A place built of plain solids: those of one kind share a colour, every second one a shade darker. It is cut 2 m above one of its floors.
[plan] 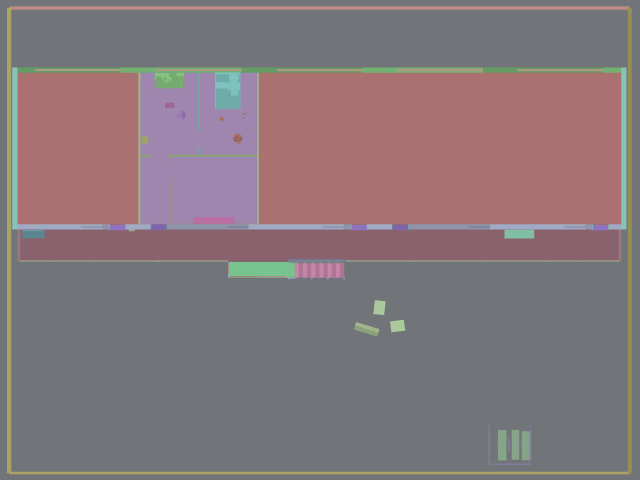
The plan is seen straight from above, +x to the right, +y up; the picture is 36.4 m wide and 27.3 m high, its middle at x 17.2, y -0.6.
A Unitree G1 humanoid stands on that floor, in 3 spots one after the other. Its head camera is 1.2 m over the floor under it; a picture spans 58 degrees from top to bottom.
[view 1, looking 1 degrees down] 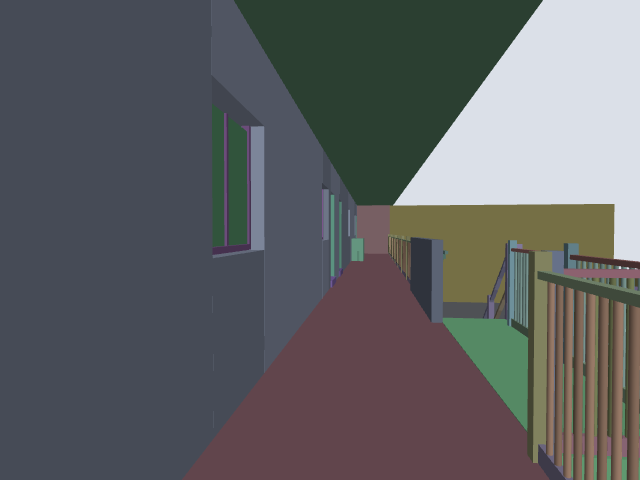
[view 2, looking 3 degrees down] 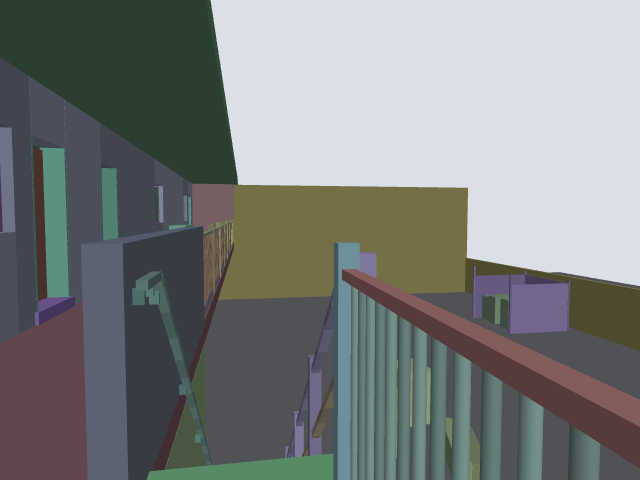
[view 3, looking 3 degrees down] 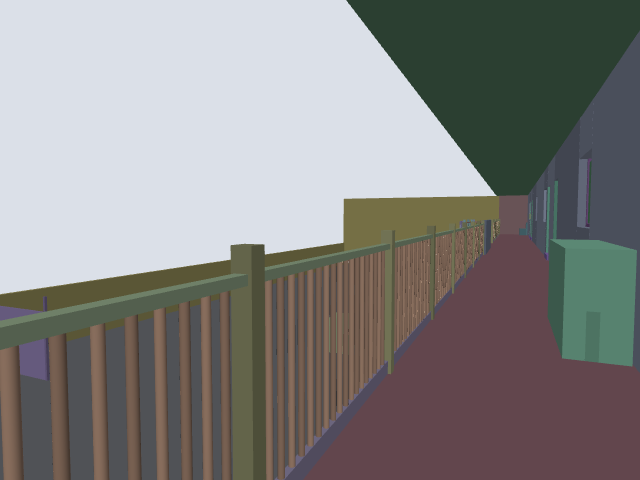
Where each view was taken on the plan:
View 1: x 9.52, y -0.92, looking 7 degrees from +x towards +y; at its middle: face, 7.57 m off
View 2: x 13.66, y -2.29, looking -10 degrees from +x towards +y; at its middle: site_fence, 21.39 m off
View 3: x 33.54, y -0.92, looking -156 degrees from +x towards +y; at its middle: nothing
